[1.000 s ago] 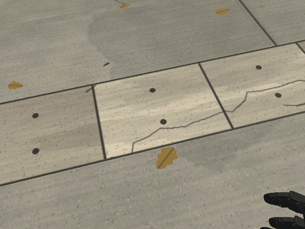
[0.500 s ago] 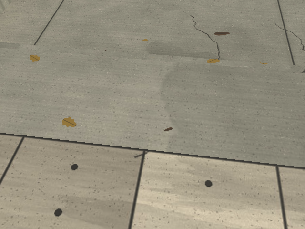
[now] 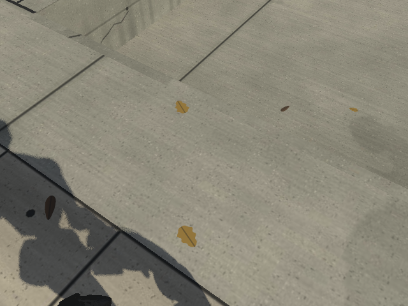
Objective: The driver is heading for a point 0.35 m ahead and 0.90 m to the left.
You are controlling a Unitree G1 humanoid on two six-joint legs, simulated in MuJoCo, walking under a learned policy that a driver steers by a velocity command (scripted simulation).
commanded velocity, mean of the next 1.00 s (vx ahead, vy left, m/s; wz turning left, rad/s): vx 0.99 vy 0.00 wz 0.81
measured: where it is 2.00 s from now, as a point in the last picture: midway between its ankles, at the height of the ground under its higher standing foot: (54, 139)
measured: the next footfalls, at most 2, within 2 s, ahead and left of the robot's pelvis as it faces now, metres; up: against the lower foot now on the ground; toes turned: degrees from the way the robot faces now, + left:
right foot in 0.22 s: +0.44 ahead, -0.18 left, +0.00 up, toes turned +15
left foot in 0.66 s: +0.73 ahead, +0.17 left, +0.00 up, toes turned +41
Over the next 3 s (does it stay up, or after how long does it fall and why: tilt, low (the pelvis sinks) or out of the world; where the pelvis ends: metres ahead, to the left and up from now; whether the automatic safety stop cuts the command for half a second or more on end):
stays up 0.86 1.45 0.01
